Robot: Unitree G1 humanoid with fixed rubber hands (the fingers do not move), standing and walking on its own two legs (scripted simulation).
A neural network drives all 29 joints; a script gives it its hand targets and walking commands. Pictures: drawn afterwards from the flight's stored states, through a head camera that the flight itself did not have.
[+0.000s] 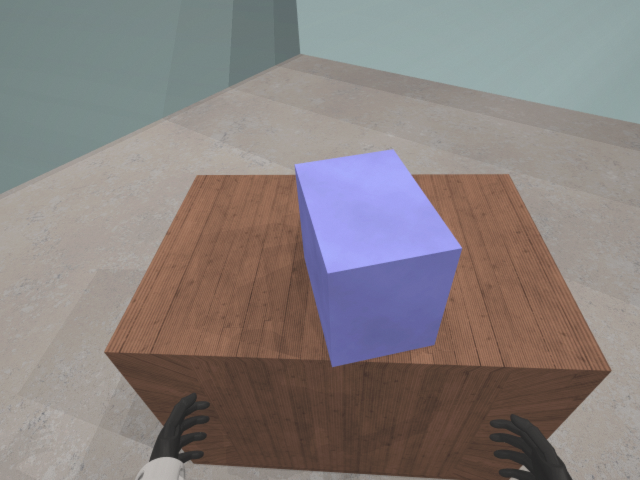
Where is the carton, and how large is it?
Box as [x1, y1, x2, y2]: [295, 149, 461, 366]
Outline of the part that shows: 393,149 295,164 304,257 332,366 434,344 461,250 461,247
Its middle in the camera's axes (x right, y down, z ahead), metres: +0.08 +0.03 +0.69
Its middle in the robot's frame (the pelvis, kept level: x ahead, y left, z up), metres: +0.51 -0.06 -0.02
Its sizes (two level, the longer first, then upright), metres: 0.271 0.187 0.242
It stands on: a pedestal, 0.62 m high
